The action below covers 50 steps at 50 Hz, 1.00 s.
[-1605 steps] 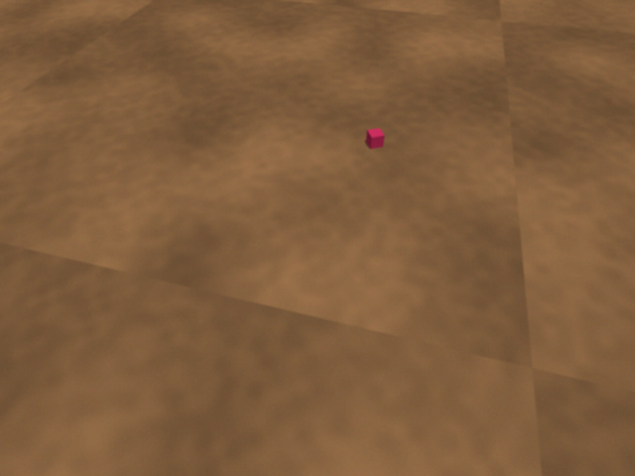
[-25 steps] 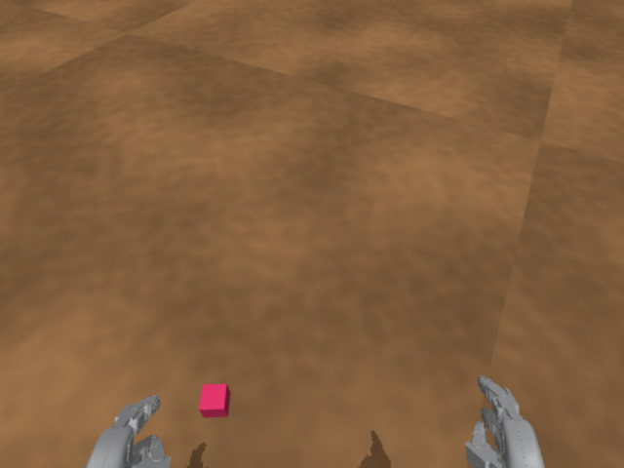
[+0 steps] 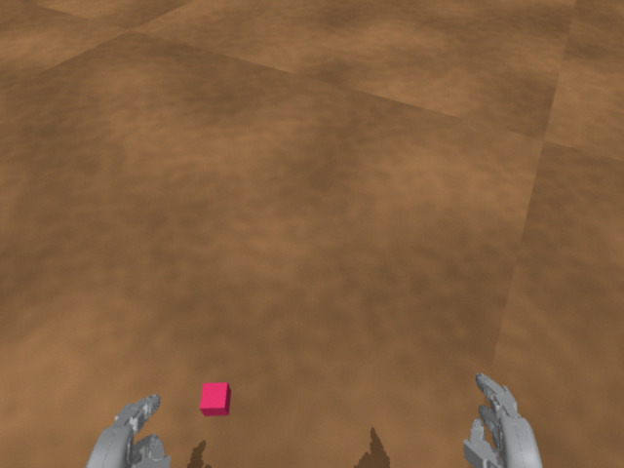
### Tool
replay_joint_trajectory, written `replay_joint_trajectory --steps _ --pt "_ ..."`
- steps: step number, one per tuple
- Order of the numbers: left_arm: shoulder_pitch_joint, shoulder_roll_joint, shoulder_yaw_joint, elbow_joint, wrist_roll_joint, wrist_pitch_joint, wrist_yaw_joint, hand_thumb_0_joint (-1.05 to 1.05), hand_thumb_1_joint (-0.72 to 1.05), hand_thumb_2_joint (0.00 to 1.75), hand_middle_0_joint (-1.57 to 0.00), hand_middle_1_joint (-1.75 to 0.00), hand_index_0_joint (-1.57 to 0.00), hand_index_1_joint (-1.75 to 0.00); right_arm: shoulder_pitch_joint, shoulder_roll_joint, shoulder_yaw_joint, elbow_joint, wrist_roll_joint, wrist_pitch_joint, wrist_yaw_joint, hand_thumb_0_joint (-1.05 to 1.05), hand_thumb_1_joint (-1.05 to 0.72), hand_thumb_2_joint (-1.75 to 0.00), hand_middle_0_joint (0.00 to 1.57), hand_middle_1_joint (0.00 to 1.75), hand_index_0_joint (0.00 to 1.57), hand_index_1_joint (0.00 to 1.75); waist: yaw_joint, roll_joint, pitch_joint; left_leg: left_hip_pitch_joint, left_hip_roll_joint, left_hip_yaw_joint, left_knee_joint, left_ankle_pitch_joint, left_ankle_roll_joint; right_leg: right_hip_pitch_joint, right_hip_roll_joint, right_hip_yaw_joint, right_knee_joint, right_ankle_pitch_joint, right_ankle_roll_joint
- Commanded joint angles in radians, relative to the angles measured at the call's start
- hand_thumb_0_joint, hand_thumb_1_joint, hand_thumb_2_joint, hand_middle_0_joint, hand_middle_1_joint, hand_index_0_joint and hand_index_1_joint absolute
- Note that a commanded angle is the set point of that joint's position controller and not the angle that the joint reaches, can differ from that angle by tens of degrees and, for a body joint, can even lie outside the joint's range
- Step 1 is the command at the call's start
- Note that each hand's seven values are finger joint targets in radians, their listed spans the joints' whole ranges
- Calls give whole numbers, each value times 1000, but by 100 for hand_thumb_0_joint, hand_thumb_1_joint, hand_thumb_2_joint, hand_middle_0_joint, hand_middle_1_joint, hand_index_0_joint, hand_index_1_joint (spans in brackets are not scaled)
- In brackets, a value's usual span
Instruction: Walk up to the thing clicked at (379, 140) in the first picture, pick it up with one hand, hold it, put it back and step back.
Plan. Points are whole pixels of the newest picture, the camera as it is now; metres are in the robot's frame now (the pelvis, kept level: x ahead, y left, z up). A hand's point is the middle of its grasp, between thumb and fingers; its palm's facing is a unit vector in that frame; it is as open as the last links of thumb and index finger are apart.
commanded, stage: home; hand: left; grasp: from above
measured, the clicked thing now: (216, 399) +0.45 +0.27 -0.68
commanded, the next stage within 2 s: stand in 0.64 s
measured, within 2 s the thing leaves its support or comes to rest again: neither
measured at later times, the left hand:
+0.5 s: hand (167, 459) +0.17 +0.18 -0.04, palm faces +0.05 -0.98 -0.21, open 7.4 cm
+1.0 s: hand out of the picture +0.12 +0.24 -0.10, palm faces +0.02 -0.94 -0.35, open 7.4 cm
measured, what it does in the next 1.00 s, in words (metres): stands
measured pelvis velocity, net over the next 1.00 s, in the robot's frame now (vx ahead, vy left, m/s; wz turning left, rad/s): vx -0.01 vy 0.00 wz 0.00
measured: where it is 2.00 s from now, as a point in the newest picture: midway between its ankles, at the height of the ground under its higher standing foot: outside the picture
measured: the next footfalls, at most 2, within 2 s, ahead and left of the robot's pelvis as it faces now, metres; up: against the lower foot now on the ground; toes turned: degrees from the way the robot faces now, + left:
none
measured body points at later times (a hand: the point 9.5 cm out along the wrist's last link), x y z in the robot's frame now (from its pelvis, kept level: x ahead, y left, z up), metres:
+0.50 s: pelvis +0.01 +0.00 +0.00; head +0.02 +0.00 +0.45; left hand +0.16 +0.23 -0.03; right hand +0.17 -0.25 -0.07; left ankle +0.01 +0.13 -0.68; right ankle +0.00 -0.14 -0.68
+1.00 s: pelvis -0.01 +0.00 +0.03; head +0.01 +0.01 +0.48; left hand +0.12 +0.28 -0.08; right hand +0.11 -0.27 -0.09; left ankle +0.01 +0.13 -0.68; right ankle +0.00 -0.14 -0.68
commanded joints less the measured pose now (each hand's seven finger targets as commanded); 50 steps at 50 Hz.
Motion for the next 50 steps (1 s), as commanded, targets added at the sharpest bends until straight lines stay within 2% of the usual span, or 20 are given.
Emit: replay_joint_trajectory --steps 1,8,9,14,21,23,26,28,30,31,36,37,38,39,40,42,44,46,48,50 --pt "-19 107 59 -198 1 -47 9 0 90 90 -20 -30 -20 -30 -76 -115 -56 -154 2 -57 -12 0 -90 -90 20 30 20 30 -7 -7 -79 100 -47 32 -163 200 38 41 42 -26 -156 180 -23" --pt "-24 123 67 -229 3 -51 14 0 90 90 -20 -30 -20 -30 -68 -118 -59 -156 4 -50 -11 0 -90 -90 20 30 20 30 0 8 -87 109 -40 25 -169 219 34 34 45 -30 -144 190 -29" --pt "2 100 49 -174 5 -43 13 0 90 90 -20 -30 -20 -30 -72 -117 -58 -157 3 -50 -12 0 -90 -90 20 30 20 30 -8 -9 -69 104 -42 31 -161 227 36 29 44 -29 -150 199 -26" --pt "-17 109 62 -195 -3 -51 9 0 90 90 -20 -30 -20 -30 -71 -121 -59 -156 3 -50 -9 0 -90 -90 20 30 20 30 -4 4 -72 101 -39 18 -173 200 35 32 46 -32 -145 176 -27" --pt "-6 108 60 -187 -2 -52 11 0 90 90 -20 -30 -20 -30 -67 -119 -61 -159 3 -44 -9 0 -90 -90 20 30 20 30 -13 -24 -95 111 -43 33 -143 275 39 48 43 -24 -143 253 -21" --pt "-41 130 71 -230 -1 -58 13 0 90 90 -20 -30 -20 -30 -65 -119 -61 -156 3 -43 -9 0 -90 -90 20 30 20 30 -9 2 -92 109 -44 34 -144 265 37 42 41 -22 -143 243 -22" --pt "-7 102 53 -193 -3 -52 12 0 90 90 -20 -30 -20 -30 -65 -117 -59 -159 2 -42 -9 0 -90 -90 20 30 20 30 -9 -29 -91 106 -46 35 -140 264 40 50 39 -22 -148 246 -20" --pt "-19 125 74 -216 -3 -53 14 0 90 90 -20 -30 -20 -30 -69 -120 -63 -164 3 -38 -8 0 -90 -90 20 30 20 30 -5 -19 -96 104 -45 36 -140 264 39 48 39 -22 -149 247 -21" --pt "5 100 56 -173 -2 -46 10 0 90 90 -20 -30 -20 -30 -73 -119 -61 -162 4 -37 -7 0 -90 -90 20 30 20 30 -6 -25 -70 94 -45 35 -147 241 39 42 39 -25 -149 222 -21" --pt "-18 121 66 -211 1 -51 11 0 90 90 -20 -30 -20 -30 -70 -119 -62 -162 2 -36 -6 0 -90 -90 20 30 20 30 -5 -3 -87 101 -45 35 -150 239 37 43 41 -23 -147 219 -24" --pt "-24 115 61 -196 1 -48 14 0 90 90 -20 -30 -20 -30 -79 -118 -60 -171 6 -35 -7 0 -90 -90 20 30 20 30 -6 -14 -57 88 -44 33 -154 217 38 27 41 -27 -155 197 -24" --pt "-310 204 57 154 112 -264 56 0 90 90 -20 -30 -20 -30 -121 -232 -98 77 -117 76 52 0 -90 -90 20 30 20 30 58 -74 158 105 -14 2 -226 388 81 206 -33 37 -188 187 -66" --pt "-206 223 76 319 118 -331 50 0 90 90 -20 -30 -20 -30 -133 -240 -114 96 -116 116 84 0 -90 -90 20 30 20 30 65 -137 83 168 -20 34 -215 373 100 224 -56 112 -238 189 -97" --pt "-192 245 74 374 126 -365 44 0 90 90 -20 -30 -20 -30 -132 -233 -111 92 -114 136 106 0 -90 -90 20 30 20 30 49 -164 54 206 -27 40 -212 359 100 227 -71 150 -254 206 -117" --pt "-218 248 67 400 123 -385 38 0 90 90 -20 -30 -20 -30 -110 -234 -109 86 -110 151 120 0 -90 -90 20 30 20 30 28 -107 71 199 -30 23 -237 322 97 216 -55 144 -256 222 -115" --pt "-268 240 58 472 110 -414 28 0 90 90 -20 -30 -20 -30 -112 -206 -100 122 -68 159 156 0 -90 -90 20 30 20 30 44 -55 40 262 -31 17 -293 275 98 281 -70 125 -237 247 -91" --pt "-266 230 65 551 98 -417 27 0 90 90 -20 -30 -20 -30 -137 -219 -113 149 -51 167 170 0 -90 -90 20 30 20 30 63 -87 33 314 -27 12 -300 309 90 270 -68 117 -258 243 -83" --pt "-279 217 58 633 93 -428 30 0 90 90 -20 -30 -20 -30 -155 -215 -120 182 -51 175 176 0 -90 -90 20 30 20 30 71 -61 52 330 -16 -11 -343 282 91 273 -64 99 -292 194 -68" --pt "-303 219 59 697 96 -442 30 0 90 90 -20 -30 -20 -30 -156 -220 -120 209 -55 187 178 0 -90 -90 20 30 20 30 61 -50 75 327 -7 -23 -394 216 94 295 -60 93 -321 161 -60" --pt "-307 215 60 755 94 -451 29 0 90 90 -20 -30 -20 -30 -158 -234 -121 233 -59 194 175 0 -90 -90 20 30 20 30 63 -9 97 326 16 -56 -455 192 97 328 -48 67 -322 179 -51"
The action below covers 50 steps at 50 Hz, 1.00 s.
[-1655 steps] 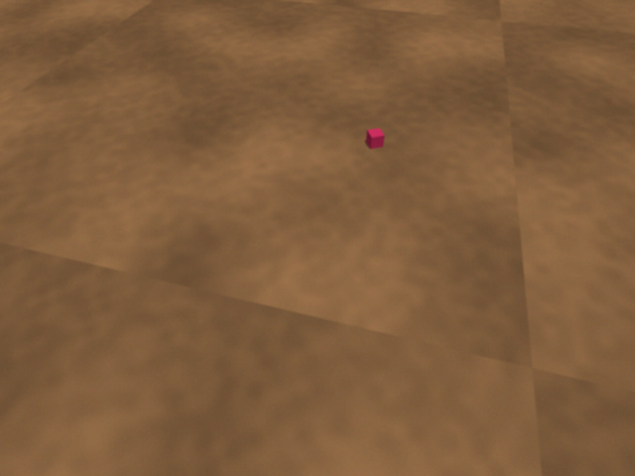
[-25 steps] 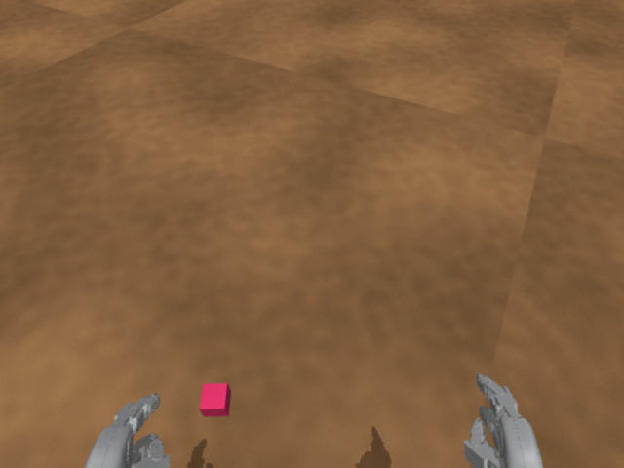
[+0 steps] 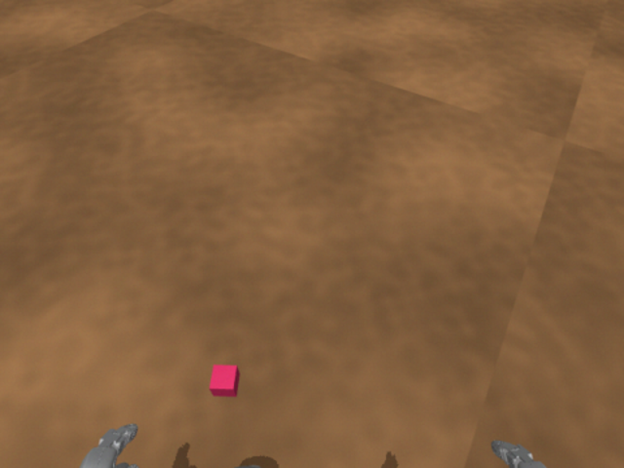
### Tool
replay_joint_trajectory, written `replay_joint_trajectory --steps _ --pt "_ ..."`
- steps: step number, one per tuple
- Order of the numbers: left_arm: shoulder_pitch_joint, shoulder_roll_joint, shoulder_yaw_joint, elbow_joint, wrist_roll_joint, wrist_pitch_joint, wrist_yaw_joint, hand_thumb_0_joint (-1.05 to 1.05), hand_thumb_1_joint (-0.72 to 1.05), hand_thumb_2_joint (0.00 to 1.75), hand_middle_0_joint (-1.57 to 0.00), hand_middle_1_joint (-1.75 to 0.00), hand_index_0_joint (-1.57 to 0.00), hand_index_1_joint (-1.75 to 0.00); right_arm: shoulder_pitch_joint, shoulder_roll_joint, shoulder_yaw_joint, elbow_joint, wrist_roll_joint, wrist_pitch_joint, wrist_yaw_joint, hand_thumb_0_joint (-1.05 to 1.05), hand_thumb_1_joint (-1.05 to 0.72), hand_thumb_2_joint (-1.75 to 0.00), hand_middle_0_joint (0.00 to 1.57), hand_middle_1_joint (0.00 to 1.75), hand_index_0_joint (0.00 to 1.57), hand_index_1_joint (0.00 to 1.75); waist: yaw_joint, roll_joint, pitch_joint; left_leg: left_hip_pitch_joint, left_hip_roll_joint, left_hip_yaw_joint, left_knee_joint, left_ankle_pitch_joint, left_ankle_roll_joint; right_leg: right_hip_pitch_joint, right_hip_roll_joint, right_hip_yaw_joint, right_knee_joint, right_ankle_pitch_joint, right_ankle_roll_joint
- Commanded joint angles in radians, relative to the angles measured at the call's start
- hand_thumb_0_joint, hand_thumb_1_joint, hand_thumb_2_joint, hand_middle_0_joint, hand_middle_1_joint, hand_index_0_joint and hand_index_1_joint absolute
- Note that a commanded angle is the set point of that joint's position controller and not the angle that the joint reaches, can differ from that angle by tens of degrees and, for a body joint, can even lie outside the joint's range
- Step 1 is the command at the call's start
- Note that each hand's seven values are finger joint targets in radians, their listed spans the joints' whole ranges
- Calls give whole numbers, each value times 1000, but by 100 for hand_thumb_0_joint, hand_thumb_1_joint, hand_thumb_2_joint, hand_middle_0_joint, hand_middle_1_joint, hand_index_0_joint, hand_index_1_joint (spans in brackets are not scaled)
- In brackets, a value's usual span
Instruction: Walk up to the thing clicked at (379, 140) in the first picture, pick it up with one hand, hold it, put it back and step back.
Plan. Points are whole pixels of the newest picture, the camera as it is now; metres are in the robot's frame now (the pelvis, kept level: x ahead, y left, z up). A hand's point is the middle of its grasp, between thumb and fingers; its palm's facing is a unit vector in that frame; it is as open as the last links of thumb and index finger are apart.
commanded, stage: stand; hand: left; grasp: from above
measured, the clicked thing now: (225, 380) +0.46 +0.27 -0.71
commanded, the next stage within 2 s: none
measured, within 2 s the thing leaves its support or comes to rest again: neither
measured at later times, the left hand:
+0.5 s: hand out of the picture +0.04 +0.24 -0.13, palm faces +0.04 -0.94 -0.33, open 7.4 cm
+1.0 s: hand out of the picture +0.06 +0.24 -0.12, palm faces +0.03 -0.94 -0.34, open 7.4 cm
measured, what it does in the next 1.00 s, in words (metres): stands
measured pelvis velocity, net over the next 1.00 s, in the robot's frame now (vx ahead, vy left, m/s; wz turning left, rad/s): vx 0.01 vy -0.01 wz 0.01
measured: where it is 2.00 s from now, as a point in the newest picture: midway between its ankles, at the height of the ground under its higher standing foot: outside the picture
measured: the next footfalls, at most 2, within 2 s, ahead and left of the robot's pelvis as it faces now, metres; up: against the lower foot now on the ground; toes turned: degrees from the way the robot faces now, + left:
none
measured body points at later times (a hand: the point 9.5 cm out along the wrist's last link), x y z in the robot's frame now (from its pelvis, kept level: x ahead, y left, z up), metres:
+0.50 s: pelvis +0.00 +0.00 +0.03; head +0.01 +0.00 +0.48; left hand +0.04 +0.29 -0.10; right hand +0.08 -0.28 -0.11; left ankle +0.02 +0.13 -0.71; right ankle +0.01 -0.15 -0.71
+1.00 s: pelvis +0.01 -0.01 +0.04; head +0.01 -0.01 +0.49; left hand +0.06 +0.28 -0.10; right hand +0.07 -0.30 -0.10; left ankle +0.02 +0.13 -0.71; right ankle +0.01 -0.15 -0.71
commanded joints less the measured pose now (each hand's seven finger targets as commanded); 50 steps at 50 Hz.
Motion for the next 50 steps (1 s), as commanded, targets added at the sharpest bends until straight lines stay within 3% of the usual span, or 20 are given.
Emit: replay_joint_trajectory --steps 1,6,12,17,19,37,44,50 --pt "-40 132 50 18 -3 -66 12 0 90 90 -20 -30 -20 -30 -64 -159 -56 -52 5 -19 -8 0 -90 -90 20 30 20 30 8 65 -98 62 64 -121 -252 137 81 113 -9 20 -174 138 -57" --pt "-37 153 47 146 -12 -83 13 0 90 90 -20 -30 -20 -30 -43 -168 -53 20 16 -5 -18 0 -90 -90 20 30 20 30 -8 25 -57 126 58 -101 -295 213 65 159 -28 37 -269 215 -62" --pt "-31 163 38 272 -21 -83 13 0 90 90 -20 -30 -20 -30 -47 -173 -45 92 25 11 -23 0 -90 -90 20 30 20 30 -10 24 -16 170 65 -103 -379 189 52 219 -42 42 -367 215 -53" --pt "-38 175 30 340 -21 -87 15 0 90 90 -20 -30 -20 -30 -50 -176 -40 139 33 14 -23 0 -90 -90 20 30 20 30 -13 7 -6 243 71 -96 -404 268 41 229 -49 40 -425 241 -47" --pt "-52 181 29 359 -21 -86 15 0 90 90 -20 -30 -20 -30 -50 -178 -38 154 33 16 -24 0 -90 -90 20 30 20 30 -17 16 2 242 72 -94 -429 245 38 240 -49 40 -438 238 -44" --pt "-105 206 23 446 -27 -91 8 0 90 90 -20 -30 -20 -30 -85 -201 -23 219 39 21 -17 0 -90 -90 20 30 20 30 -16 9 8 269 86 -84 -485 253 31 288 -62 47 -511 255 -41" --pt "-119 214 24 456 -30 -94 6 0 90 90 -20 -30 -20 -30 -90 -208 -16 230 41 19 -16 0 -90 -90 20 30 20 30 -16 3 -21 297 98 -80 -481 342 32 315 -68 46 -513 331 -40" --pt "-136 220 24 457 -30 -91 2 0 90 90 -20 -30 -20 -30 -101 -215 -15 236 39 22 -17 0 -90 -90 20 30 20 30 -15 21 2 266 97 -78 -500 274 28 309 -64 44 -526 267 -42"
